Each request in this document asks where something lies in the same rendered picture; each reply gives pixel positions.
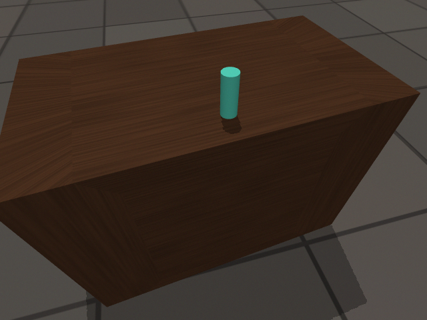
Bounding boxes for can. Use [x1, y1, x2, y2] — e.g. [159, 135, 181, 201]
[220, 67, 240, 119]

